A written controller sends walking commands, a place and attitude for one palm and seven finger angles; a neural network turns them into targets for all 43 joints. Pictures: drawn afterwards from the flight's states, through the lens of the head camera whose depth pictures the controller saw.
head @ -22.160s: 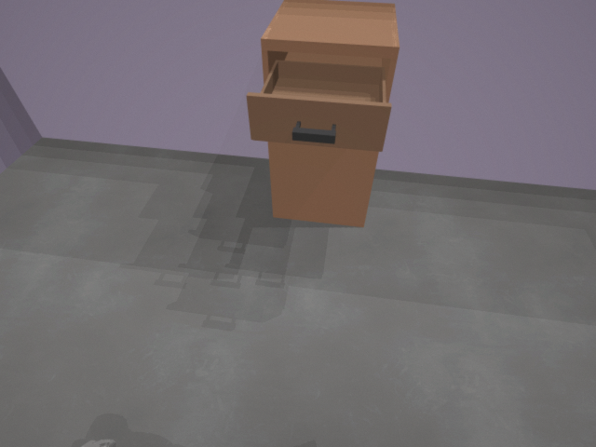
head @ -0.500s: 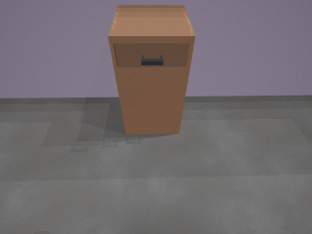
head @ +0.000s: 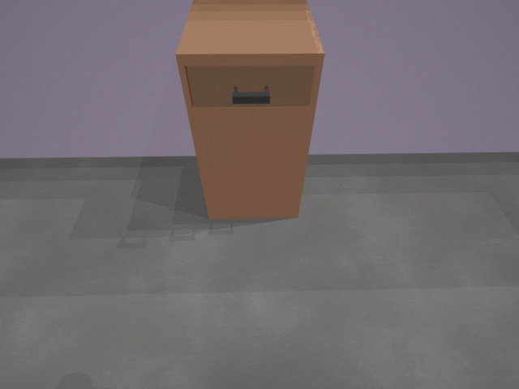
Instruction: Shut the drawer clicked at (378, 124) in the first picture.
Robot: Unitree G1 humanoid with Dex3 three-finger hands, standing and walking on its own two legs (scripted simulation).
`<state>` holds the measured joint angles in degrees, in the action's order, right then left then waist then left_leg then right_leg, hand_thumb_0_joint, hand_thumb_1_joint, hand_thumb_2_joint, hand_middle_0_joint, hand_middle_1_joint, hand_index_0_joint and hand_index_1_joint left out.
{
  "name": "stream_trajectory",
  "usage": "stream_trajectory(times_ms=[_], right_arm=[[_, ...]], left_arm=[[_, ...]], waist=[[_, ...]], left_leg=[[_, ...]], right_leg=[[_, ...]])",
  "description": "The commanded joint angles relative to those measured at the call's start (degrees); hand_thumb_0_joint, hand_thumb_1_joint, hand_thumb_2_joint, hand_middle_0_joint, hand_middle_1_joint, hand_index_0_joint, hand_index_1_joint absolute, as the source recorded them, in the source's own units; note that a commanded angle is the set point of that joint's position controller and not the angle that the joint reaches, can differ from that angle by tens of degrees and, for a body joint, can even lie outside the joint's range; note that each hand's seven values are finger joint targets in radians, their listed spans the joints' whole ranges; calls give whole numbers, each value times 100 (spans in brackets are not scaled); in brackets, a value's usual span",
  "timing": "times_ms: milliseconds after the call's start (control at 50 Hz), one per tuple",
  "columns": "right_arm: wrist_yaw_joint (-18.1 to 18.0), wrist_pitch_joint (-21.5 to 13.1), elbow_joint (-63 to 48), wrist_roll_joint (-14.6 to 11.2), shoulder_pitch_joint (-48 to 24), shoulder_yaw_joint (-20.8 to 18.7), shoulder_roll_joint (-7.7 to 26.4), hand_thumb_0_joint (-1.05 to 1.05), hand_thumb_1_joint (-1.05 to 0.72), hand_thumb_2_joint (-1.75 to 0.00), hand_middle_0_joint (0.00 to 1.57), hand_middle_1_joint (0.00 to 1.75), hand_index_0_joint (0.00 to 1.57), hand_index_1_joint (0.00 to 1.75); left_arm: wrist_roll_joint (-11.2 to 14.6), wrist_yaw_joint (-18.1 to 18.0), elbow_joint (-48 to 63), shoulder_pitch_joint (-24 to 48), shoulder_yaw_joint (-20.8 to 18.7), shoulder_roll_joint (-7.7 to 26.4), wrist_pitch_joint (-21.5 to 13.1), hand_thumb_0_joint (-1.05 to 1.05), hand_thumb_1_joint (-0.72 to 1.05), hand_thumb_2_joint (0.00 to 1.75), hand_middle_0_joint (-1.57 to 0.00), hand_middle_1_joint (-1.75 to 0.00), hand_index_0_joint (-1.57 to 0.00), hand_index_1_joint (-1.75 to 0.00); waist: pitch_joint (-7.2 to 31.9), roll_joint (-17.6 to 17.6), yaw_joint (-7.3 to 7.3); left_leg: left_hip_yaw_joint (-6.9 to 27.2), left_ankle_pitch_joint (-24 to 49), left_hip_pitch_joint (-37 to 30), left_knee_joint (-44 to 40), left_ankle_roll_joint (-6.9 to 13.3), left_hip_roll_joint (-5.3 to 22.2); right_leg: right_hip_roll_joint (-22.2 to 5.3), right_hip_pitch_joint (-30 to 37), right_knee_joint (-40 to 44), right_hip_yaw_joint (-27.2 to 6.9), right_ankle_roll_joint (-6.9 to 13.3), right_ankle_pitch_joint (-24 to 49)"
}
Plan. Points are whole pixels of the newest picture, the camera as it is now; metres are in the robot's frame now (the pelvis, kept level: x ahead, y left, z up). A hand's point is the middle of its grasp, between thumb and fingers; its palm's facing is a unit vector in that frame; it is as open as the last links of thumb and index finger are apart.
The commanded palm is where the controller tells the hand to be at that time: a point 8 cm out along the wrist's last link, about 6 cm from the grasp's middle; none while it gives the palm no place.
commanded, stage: look to check the result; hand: left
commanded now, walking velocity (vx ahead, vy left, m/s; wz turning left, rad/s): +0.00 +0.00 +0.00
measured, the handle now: (251, 93) +0.94 +0.08 -0.07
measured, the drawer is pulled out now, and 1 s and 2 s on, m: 0.00 0.00 0.00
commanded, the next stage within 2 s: stand and wait in 0.16 s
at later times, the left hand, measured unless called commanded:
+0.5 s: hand out of the picture +0.04 +0.17 -0.17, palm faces +0.02 -0.98 -0.22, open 7.3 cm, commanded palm none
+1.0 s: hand out of the picture +0.05 +0.17 -0.17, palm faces +0.03 -0.97 -0.23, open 7.3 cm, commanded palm none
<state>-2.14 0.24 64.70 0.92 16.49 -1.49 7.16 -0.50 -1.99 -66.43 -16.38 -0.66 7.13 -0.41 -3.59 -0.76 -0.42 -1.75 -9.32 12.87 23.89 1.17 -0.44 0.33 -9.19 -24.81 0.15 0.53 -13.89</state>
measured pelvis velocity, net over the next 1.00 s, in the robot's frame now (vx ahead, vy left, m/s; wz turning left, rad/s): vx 0.03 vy -0.02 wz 0.00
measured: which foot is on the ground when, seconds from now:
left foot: down 0.00-1.00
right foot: down 0.00-1.00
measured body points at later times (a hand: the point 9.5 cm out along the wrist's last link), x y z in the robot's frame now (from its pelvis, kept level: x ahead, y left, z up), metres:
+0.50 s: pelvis +0.02 -0.01 +0.00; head +0.04 -0.02 +0.45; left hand +0.04 +0.22 -0.15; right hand +0.02 -0.24 -0.16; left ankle +0.04 +0.11 -0.74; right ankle +0.00 -0.11 -0.74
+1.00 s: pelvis +0.03 -0.02 +0.00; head +0.04 -0.03 +0.45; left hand +0.05 +0.22 -0.15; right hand +0.05 -0.26 -0.16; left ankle +0.04 +0.11 -0.74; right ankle +0.00 -0.12 -0.74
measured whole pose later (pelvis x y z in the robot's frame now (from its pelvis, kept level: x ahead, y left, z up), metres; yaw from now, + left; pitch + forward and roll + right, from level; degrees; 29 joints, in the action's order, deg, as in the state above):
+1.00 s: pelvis +0.03 -0.02 +0.00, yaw +0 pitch -2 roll +0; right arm -2.2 -0.1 65.7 0.9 12.1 -1.0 10.5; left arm -0.3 -1.5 -66.0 -12.6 -0.9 10.4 -0.9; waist -3.5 -0.5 -0.3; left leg -1.2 -10.4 8.8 21.1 -0.6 0.9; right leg 1.8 -4.6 -20.8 0.5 2.1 -14.4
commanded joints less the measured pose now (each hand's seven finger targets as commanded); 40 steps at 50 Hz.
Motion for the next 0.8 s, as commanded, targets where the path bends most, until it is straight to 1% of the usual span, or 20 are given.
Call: stream_trajectory(times_ms=[0, 20, 60, 120, 140, 180, 220, 240, 300, 380, 420, 540, 560, 580, 600, 620, 660, 700, 720, 780], right_arm=[[-11, -40, -70, 8, 415, -71, 543, 0, -90, -90, 20, 30, 20, 30], [-9, -39, -87, -4, 369, -78, 591, 0, -90, -90, 20, 30, 20, 30], [-11, -46, -71, 9, 326, -69, 573, 0, -90, -90, 20, 30, 20, 30], [-16, -64, -88, -7, 251, -81, 657, 0, -90, -90, 20, 30, 20, 30], [-14, -68, -75, 0, 227, -68, 637, 0, -90, -90, 20, 30, 20, 30], [-16, -68, -59, 3, 194, -63, 654, 0, -90, -90, 20, 30, 20, 30], [-16, -68, -73, -9, 144, -67, 711, 0, -90, -90, 20, 30, 20, 30], [-16, -70, -58, 1, 164, -61, 709, 0, -90, -90, 20, 30, 20, 30], [-21, -77, -41, 4, 92, -52, 735, 0, -90, -90, 20, 30, 20, 30], [-18, -78, -42, 7, 48, -52, 795, 0, -90, -90, 20, 30, 20, 30], [-19, -84, -51, -3, 31, -56, 828, 0, -90, -90, 20, 30, 20, 30], [-19, -87, -36, 1, -31, -51, 859, 0, -90, -90, 20, 30, 20, 30], [-22, -86, -37, 4, -37, -47, 876, 0, -90, -90, 20, 30, 20, 30], [-21, -90, -35, 1, -27, -43, 884, 0, -90, -90, 20, 30, 20, 30], [-24, -91, -28, 2, -65, -44, 900, 0, -90, -90, 20, 30, 20, 30], [-22, -84, -44, -7, -82, -50, 920, 0, -90, -90, 20, 30, 20, 30], [-25, -95, -27, 0, -61, -43, 929, 0, -90, -90, 20, 30, 20, 30], [-27, -91, -34, -1, -110, -47, 941, 0, -90, -90, 20, 30, 20, 30], [-28, -90, -47, -10, -99, -54, 959, 0, -90, -90, 20, 30, 20, 30], [-27, -89, -36, -2, -104, -43, 955, 0, -90, -90, 20, 30, 20, 30]], left_arm=[[-15, -40, 126, -291, -107, 639, -76, 0, 90, 90, -20, -30, -20, -30], [-17, -43, 131, -311, -105, 674, -83, 0, 90, 90, -20, -30, -20, -30], [-12, -38, 125, -237, -108, 667, -82, 0, 90, 90, -20, -30, -20, -30], [-14, -37, 145, -215, -116, 738, -97, 0, 90, 90, -20, -30, -20, -30], [-11, -36, 143, -156, -118, 740, -98, 0, 90, 90, -20, -30, -20, -30], [-6, -34, 143, -135, -115, 753, -96, 0, 90, 90, -20, -30, -20, -30], [-10, -32, 154, -131, -122, 813, -107, 0, 90, 90, -20, -30, -20, -30], [-4, -32, 162, -75, -126, 819, -108, 0, 90, 90, -20, -30, -20, -30], [-2, -26, 163, -14, -134, 832, -97, 0, 90, 90, -20, -30, -20, -30], [2, -23, 179, 34, -137, 874, -98, 0, 90, 90, -20, -30, -20, -30], [-1, -21, 186, 24, -143, 907, -106, 0, 90, 90, -20, -30, -20, -30], [4, -19, 189, 84, -151, 972, -116, 0, 90, 90, -20, -30, -20, -30], [9, -19, 194, 97, -146, 963, -115, 0, 90, 90, -20, -30, -20, -30], [5, -18, 200, 116, -154, 990, -116, 0, 90, 90, -20, -30, -20, -30], [9, -16, 193, 99, -147, 993, -119, 0, 90, 90, -20, -30, -20, -30], [3, -20, 200, 79, -150, 1001, -124, 0, 90, 90, -20, -30, -20, -30], [8, -19, 205, 113, -157, 1018, -129, 0, 90, 90, -20, -30, -20, -30], [9, -19, 199, 118, -153, 1033, -128, 0, 90, 90, -20, -30, -20, -30], [3, -22, 205, 90, -156, 1050, -136, 0, 90, 90, -20, -30, -20, -30], [8, -19, 193, 108, -157, 1054, -133, 0, 90, 90, -20, -30, -20, -30]], waist=[[-223, 39, -51], [-199, 50, -34], [-179, -21, -45], [-74, 60, -24], [-121, 83, -28], [-76, -20, -31], [-71, 50, -16], [-50, 137, -32], [-69, -38, -21], [-43, 9, -22], [21, 82, -4], [50, 72, -10], [50, 19, -18], [51, 72, -18], [88, 22, -8], [67, 77, -10], [152, 102, -21], [56, 12, -17], [103, 46, -11], [66, 89, -12]], left_leg=[[544, -208, -252, -463, 90, 550], [533, -121, -303, -426, 89, 559], [532, -76, -320, -450, 85, 574], [526, 199, -395, -401, 83, 586], [509, 241, -382, -413, 81, 599], [509, 236, -420, -428, 75, 600], [499, 366, -444, -396, 71, 602], [496, 375, -433, -407, 64, 613], [495, 403, -453, -442, 55, 615], [503, 415, -491, -458, 51, 627], [501, 550, -528, -434, 55, 628], [478, 652, -583, -428, 42, 634], [475, 640, -591, -437, 38, 635], [486, 675, -576, -448, 38, 636], [467, 678, -617, -440, 34, 639], [468, 697, -635, -426, 33, 639], [457, 777, -653, -432, 32, 651], [445, 760, -655, -440, 27, 646], [458, 800, -676, -421, 26, 645], [439, 749, -645, -453, 20, 648]], right_leg=[[-499, -585, 713, -464, 240, -119], [-493, -595, 702, -481, 241, -51], [-503, -543, 696, -465, 240, 22], [-505, -427, 684, -488, 234, 271], [-527, -410, 688, -454, 229, 326], [-526, -364, 704, -471, 230, 336], [-533, -343, 716, -492, 228, 473], [-535, -292, 718, -468, 223, 476], [-526, -258, 717, -472, 223, 509], [-531, -231, 748, -477, 226, 506], [-541, -175, 731, -464, 220, 654], [-571, -93, 758, -447, 214, 842], [-561, -86, 764, -468, 218, 842], [-562, -57, 760, -464, 215, 889], [-577, -45, 776, -480, 221, 930], [-565, -83, 774, -477, 217, 959], [-575, 18, 757, -470, 218, 1088], [-578, -26, 787, -486, 214, 1103], [-570, -13, 782, -504, 216, 1145], [-589, 30, 810, -471, 208, 1152]])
